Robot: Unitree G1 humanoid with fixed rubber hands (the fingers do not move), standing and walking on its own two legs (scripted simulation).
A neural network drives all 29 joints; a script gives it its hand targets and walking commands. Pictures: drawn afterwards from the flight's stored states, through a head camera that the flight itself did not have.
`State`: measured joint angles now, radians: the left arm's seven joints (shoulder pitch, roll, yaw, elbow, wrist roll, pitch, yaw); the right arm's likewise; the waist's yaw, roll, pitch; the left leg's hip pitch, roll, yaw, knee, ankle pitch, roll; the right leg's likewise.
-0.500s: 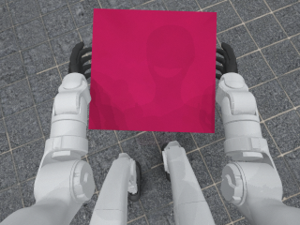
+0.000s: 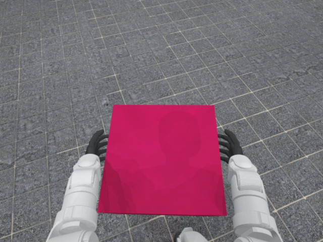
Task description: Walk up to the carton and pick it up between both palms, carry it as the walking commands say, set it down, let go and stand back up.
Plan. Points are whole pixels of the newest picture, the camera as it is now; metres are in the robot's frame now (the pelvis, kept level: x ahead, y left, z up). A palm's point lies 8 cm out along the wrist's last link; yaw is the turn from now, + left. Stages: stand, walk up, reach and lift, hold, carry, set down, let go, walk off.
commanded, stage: reach and lift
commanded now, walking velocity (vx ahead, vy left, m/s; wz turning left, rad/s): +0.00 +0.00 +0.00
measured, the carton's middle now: (163, 162) +0.36 -0.03 -0.11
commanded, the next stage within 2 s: none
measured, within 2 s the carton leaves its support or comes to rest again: neither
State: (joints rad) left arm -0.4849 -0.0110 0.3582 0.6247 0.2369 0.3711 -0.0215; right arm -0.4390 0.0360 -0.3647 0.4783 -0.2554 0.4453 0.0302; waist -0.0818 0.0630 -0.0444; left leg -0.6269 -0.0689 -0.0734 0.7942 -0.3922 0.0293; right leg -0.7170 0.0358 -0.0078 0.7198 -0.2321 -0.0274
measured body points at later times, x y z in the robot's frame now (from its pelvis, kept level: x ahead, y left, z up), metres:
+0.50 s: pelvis +0.04 +0.02 +0.04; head +0.03 +0.02 +0.49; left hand +0.35 +0.16 +0.03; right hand +0.30 -0.21 +0.04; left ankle -0.01 +0.10 -0.71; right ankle +0.07 -0.10 -0.71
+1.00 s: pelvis +0.02 -0.01 +0.04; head -0.02 -0.02 +0.49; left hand +0.34 +0.18 +0.08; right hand +0.32 -0.20 +0.08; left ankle -0.01 +0.10 -0.71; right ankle +0.07 -0.10 -0.71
